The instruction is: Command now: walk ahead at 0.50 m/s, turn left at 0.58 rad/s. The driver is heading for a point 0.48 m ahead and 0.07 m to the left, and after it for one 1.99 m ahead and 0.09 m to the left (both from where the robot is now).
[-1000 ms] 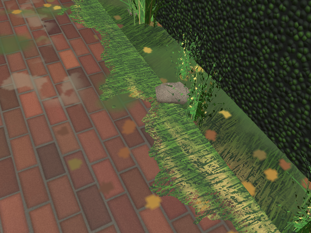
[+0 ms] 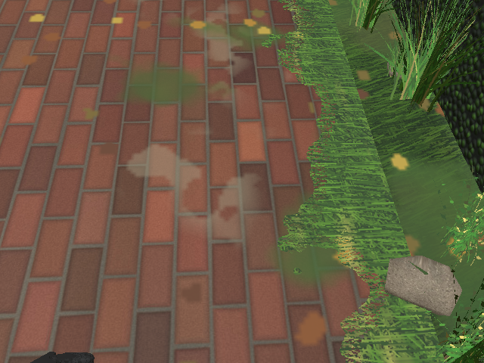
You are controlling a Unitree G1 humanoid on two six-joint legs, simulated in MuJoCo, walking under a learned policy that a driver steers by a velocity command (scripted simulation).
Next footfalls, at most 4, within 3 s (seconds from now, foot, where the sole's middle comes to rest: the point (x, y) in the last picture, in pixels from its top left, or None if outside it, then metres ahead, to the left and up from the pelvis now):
0.20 right None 0.30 -0.15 -0.78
0.70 left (171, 352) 0.49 0.17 -0.78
1.18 right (257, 336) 0.52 -0.06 -0.78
1.64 left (172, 336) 0.53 0.17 -0.78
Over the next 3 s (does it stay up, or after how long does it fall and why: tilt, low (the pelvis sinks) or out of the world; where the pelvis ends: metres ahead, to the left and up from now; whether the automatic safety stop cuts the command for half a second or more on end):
stays up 0.93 -0.07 -0.01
